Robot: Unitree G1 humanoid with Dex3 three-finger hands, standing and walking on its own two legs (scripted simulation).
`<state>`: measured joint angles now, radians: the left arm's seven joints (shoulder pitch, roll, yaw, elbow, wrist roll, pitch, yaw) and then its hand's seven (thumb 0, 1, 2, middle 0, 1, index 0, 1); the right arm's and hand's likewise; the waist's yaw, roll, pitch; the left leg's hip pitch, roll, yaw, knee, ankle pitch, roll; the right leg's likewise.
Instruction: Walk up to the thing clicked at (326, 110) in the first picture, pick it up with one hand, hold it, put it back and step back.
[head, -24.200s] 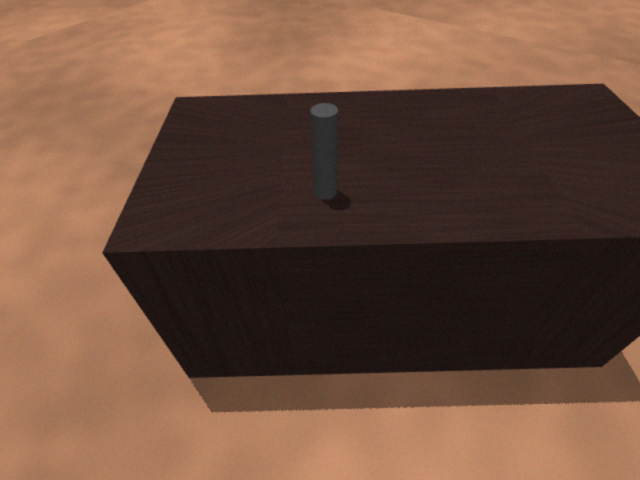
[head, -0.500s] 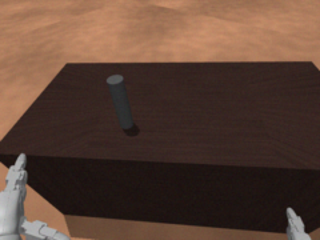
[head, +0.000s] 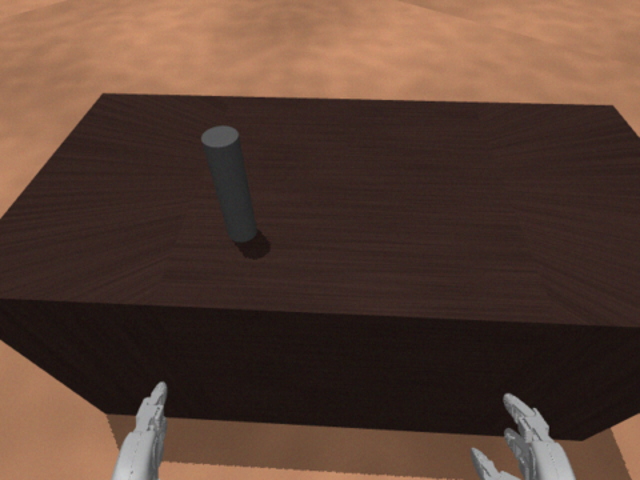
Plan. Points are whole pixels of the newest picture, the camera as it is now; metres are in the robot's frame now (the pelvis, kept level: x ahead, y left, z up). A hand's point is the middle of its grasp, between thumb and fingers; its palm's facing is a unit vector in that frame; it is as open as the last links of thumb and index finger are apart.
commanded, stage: home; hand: left
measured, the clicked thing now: (232, 189) +0.56 +0.19 +0.03
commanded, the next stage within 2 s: none
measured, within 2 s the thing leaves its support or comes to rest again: neither
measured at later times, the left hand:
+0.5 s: hand (198, 446) +0.19 +0.18 -0.06, palm faces +0.10 -0.97 -0.22, open 17.6 cm
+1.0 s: hand (206, 451) +0.18 +0.17 -0.06, palm faces +0.11 -0.97 -0.22, open 17.6 cm
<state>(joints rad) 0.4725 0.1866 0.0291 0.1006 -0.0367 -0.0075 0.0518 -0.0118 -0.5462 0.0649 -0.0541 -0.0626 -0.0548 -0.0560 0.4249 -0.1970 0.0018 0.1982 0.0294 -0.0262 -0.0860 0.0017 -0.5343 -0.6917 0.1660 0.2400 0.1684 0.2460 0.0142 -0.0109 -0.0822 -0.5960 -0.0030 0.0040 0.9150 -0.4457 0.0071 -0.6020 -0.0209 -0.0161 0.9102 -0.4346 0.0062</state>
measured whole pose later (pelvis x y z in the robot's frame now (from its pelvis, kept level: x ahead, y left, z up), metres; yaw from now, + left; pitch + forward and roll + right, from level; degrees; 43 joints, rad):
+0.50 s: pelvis +0.02 +0.00 +0.00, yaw -1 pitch +9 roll +0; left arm 0.44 0.20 0.00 0.10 -0.03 0.06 0.08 -0.01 -0.57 0.05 -0.05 -0.05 -0.05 -0.05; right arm 0.46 -0.20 0.01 0.10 0.03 0.04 -0.08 0.01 -0.89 -0.90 0.20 0.30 0.20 0.31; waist 0.01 0.00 -0.12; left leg -0.63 0.00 0.01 0.95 -0.49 0.01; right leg -0.63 -0.02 -0.01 0.94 -0.47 0.01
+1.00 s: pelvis +0.01 -0.01 -0.01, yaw +0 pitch +10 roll +0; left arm 0.46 0.20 0.00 0.06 -0.04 0.09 0.08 -0.01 -0.56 0.05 -0.05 -0.05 -0.05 -0.05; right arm 0.47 -0.20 0.01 0.07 0.03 0.06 -0.09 0.01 -0.90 -0.90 0.20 0.30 0.20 0.31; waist 0.00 0.00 -0.12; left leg -0.65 0.01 0.00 0.97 -0.49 0.00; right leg -0.66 -0.01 -0.02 0.97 -0.48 0.00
